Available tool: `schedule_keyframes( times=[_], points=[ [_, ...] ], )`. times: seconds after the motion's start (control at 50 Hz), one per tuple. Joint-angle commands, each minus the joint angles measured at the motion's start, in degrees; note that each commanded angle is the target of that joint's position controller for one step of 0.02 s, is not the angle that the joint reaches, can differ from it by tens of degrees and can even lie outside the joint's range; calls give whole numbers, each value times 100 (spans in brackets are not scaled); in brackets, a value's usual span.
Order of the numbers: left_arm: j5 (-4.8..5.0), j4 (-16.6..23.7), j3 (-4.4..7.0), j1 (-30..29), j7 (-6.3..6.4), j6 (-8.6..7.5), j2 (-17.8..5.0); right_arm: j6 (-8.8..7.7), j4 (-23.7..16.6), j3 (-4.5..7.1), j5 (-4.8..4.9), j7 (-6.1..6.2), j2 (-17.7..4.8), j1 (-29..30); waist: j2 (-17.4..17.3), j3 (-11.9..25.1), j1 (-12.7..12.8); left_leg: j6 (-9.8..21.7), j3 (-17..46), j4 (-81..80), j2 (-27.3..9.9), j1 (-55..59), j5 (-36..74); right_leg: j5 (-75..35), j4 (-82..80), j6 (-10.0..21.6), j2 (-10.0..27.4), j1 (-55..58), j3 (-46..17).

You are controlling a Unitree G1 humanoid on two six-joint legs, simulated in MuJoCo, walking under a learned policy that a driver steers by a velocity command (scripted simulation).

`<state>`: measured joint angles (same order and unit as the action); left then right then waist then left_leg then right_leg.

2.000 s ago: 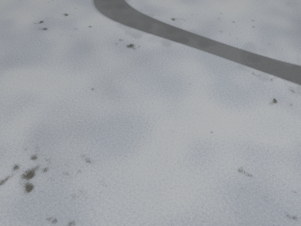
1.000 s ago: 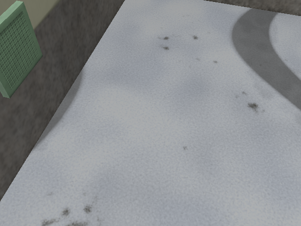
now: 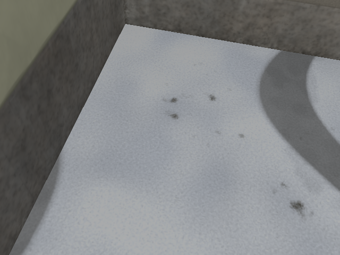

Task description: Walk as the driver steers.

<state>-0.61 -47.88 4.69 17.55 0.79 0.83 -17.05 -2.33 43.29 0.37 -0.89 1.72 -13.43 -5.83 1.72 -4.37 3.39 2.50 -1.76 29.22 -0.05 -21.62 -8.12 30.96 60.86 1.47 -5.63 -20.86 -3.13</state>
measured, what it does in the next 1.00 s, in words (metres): walks ahead, turning right: right foot, then left foot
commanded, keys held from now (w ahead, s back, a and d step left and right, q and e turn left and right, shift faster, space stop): e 0.16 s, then w+e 0.42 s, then no key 0.42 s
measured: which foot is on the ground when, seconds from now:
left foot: down 0.00-0.34, up 0.36-0.76, down 0.78-1.00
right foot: up 0.00-0.34, down 0.36-0.78, up 0.80-1.00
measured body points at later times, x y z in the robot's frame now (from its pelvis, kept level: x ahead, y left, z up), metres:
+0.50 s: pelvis +0.05 -0.04 +0.01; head +0.04 -0.07 +0.46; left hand +0.17 +0.22 -0.09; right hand +0.09 -0.34 -0.11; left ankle +0.14 +0.09 -0.67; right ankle -0.03 -0.10 -0.73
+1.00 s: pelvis +0.22 -0.07 +0.01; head +0.26 -0.06 +0.46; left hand +0.40 +0.14 -0.14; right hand +0.21 -0.34 -0.11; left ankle +0.32 -0.02 -0.73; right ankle +0.12 -0.16 -0.68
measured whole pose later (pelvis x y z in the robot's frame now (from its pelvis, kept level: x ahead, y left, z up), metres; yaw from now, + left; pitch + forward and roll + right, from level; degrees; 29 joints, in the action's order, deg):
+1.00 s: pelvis +0.22 -0.07 +0.01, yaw -27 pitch -1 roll +0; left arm -1.3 -49.6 2.2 14.7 0.8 0.9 -15.9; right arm -2.9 47.3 -0.1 -0.4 0.4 -12.2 -10.6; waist 2.6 -5.0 0.4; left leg 3.9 -3.3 22.2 1.8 -15.8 -5.9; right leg 24.0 53.6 0.2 -3.1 -19.8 -5.0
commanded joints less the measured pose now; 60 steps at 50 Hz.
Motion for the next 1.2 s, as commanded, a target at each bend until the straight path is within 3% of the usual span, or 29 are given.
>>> schedule_keyframes(
  times=[0.02, 0.08, 0.16, 0.22, 0.28, 0.32, 0.34, 0.36, 0.38, 0.4, 0.42, 0.44, 0.48, 0.58, 0.68, 0.76, 0.78, 0.8, 0.82, 0.84, 0.86, 0.9, 0.98, 1.06, 1.12, 1.14, 1.16, 1.18, 1.2],
  points=[
    [-97, 260, 113, 432, -107, 197, -400, 45, -290, 167, -33, 89, -635, -326, -1046, 755, -144, 886, 1100, -1147, -1511, 1112, 2489, -414, 758, -253, 425, -665, 67],
    [-25, 367, 102, 325, -166, 308, -362, 36, -260, 220, -66, 70, -730, -436, -927, 907, -117, 1001, 699, -1192, -1524, 1035, 2392, -628, 622, -349, 387, -565, 155],
    [-57, 622, 33, -198, -257, 415, -312, 105, -244, 285, -85, 52, -830, -492, -1025, 780, -240, 1010, 476, -1429, -1623, 949, 799, -843, -278, -332, 602, -545, 294],
    [-77, 826, -19, -488, -406, 411, -345, 144, -268, 405, -108, -42, -1112, -547, -1214, 795, -358, 858, 481, -1826, -1705, 683, -1583, -733, -1196, -159, 656, -49, 564],
    [-35, 896, -13, -498, -505, 348, -453, 199, -288, 515, -123, -97, -1352, -598, -1103, 731, -356, 659, 406, -1958, -1829, 354, -2531, -482, -2024, 133, 514, 660, 872],
    [-14, 702, -37, 10, -522, 264, -353, 271, -292, 553, -81, -122, -1362, -490, -797, 605, -64, 389, 11, -1561, -1662, -169, -2922, -842, -3067, 391, 360, 1611, 1052],
    [-27, 408, -5, 598, -467, 195, -394, 306, -302, 523, -96, -136, -1140, -402, -307, 460, 157, 141, -418, -681, -1322, -709, -3135, -595, -3642, 531, 279, 2220, 801],
    [-71, 267, 71, 1034, -351, 128, -723, 318, -367, 400, -103, -215, -628, -392, 1156, 250, 309, -166, -1123, 1441, -687, -1664, -3111, 877, -4748, 813, 1451, 2519, -1048],
    [-96, 579, 174, 876, -268, 80, -1392, 319, -741, 327, -166, -205, -441, 19, 1405, -256, 281, -356, -489, 2324, 40, -3062, -2623, 2413, -5626, 1424, 2715, 2064, -3724],
    [-127, 560, 151, 630, -127, 97, -1183, 238, -901, 413, -161, -249, -855, 481, 620, -673, 238, -357, 259, 2534, -333, -3061, -1722, 2175, -5861, 1503, 2591, 1544, -3450],
    [-84, 607, 88, 289, -70, 63, -1034, 163, -783, 456, -67, -323, -970, 178, 688, -625, -110, -381, 300, 2447, -374, -2779, -1106, 1469, -5800, 1355, 2275, 1424, -2918],
    [-39, 636, 70, 81, -84, -17, -955, 110, -583, 469, -89, -358, -1013, -140, 679, -513, -293, -425, 296, 2333, -395, -2489, -728, 542, -5726, 1198, 1915, 1508, -2345],
    [8, 622, 13, 109, -118, -193, -736, 103, -331, 486, -213, -385, -990, -407, 479, -95, -309, -449, 177, 2476, -329, -2073, -251, -930, -5486, 1083, 1507, 1745, -1673],
    [37, 352, 69, 867, -143, -345, -776, 151, -542, 406, -146, -393, -746, 267, 390, 11, -16, -560, 155, 1967, -272, -2316, 82, -1973, -5233, 1204, 1461, 2166, -1608],
    [-8, 128, 21, 1171, -31, -317, -701, 32, -678, 266, -82, -400, -507, 687, 536, 43, 131, -398, -123, 880, 14, -1418, 134, -5441, -4218, 930, 1347, 2130, -1043],
    [44, 162, 24, 730, 55, -339, -853, -79, -276, 346, -100, -260, -811, -484, 452, 490, -428, 54, -74, -149, 334, 498, 456, -6682, -3105, 473, 1187, 1954, -1124],
    [103, 166, -7, 637, 51, -382, -786, -181, -129, 363, -145, -195, -901, -1039, 259, 798, -730, 179, 108, -581, 35, 1420, 1272, -6217, -2269, 357, 936, 1678, -972],
    [128, 339, -112, 826, 48, -416, -404, -257, -107, 399, -205, -130, -1291, -1709, -490, 1631, -820, 400, 1388, -312, -1384, 2767, 2769, -3893, -892, 234, 582, 925, -759],
    [281, 228, -107, 1796, 84, -314, -177, -150, -91, 531, -62, -143, -1767, -1614, -1960, 2417, -394, 1436, 3344, -305, -2741, 3672, 4862, 458, 739, 61, -437, -184, -340],
    [6, -12, -40, 1588, 130, -203, -642, -57, -144, 448, 143, -183, -1291, -1406, -838, 2109, -369, 1376, 3146, -534, -2383, 2932, 4010, 188, 1128, 110, -106, -225, -653],
    [-30, -19, -44, 1145, 78, -176, -562, -51, -177, 307, 142, -179, -845, -925, -621, 1349, -289, 1221, 2372, -744, -2034, 2223, 3416, -136, 1005, 75, 44, -287, -604],
    [-58, -36, -81, 723, 35, -99, -413, -60, -94, 128, 120, -119, -454, -526, -661, 722, -216, 890, 1422, -1222, -1479, 1434, 3063, -575, 260, -28, 361, -88, -461],
    [-66, -281, -188, 793, -4, 71, -138, -154, 215, 75, 29, -115, -535, -483, -860, 813, -31, 865, 708, -1286, -1130, 883, 3335, -754, -933, -184, 309, 745, -111],
    [-83, -356, -254, 231, 40, 177, -143, -27, 415, 107, 17, -121, -745, -595, -1024, 725, -249, 901, 928, -1469, -1108, 705, 917, -848, -2162, -137, 415, 990, 208],
    [-87, -514, -322, 167, 27, 156, -41, 129, 440, 113, 10, -136, -760, -376, -863, 507, -84, 671, 1006, -1432, -988, 124, -827, -1705, -3275, -4, 432, 1620, 325],
    [-127, -508, -338, 22, 32, 113, -113, 157, 477, 89, -1, -138, -660, -454, -589, 370, -106, 452, 1023, -1382, -914, -140, -1124, -1974, -3742, 73, 577, 1804, 51],
    [-180, -485, -329, -41, 65, 43, -321, 162, 471, 62, -6, -152, -544, -530, -142, 280, -185, 219, 923, -1099, -743, -261, -1189, -2044, -4208, 195, 1118, 1815, -643],
    [-70, -501, -281, -358, 84, -6, -622, 201, 515, 52, 69, -163, -400, -821, 549, 109, -560, 41, 416, -911, -182, 207, -1059, -1743, -4476, 430, 1516, 926, -1202],
    [-3, -558, -364, -496, 60, -62, -347, 239, 689, 33, 41, -150, -374, -890, 515, 128, -572, -29, 338, -828, -159, 1156, -626, -1390, -4682, 481, 1625, 229, -1254]
  ],
)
